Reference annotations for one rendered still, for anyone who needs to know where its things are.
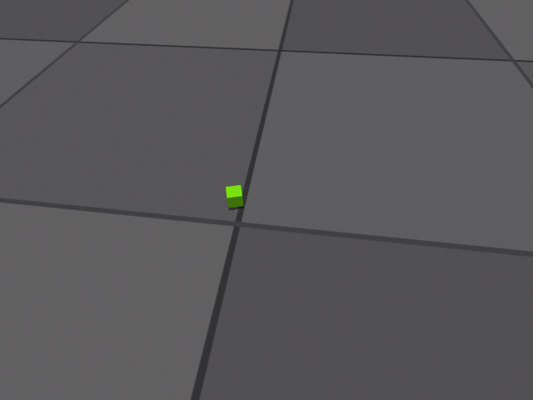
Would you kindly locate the cube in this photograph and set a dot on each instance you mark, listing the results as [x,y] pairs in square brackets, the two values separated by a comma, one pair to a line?
[234,196]

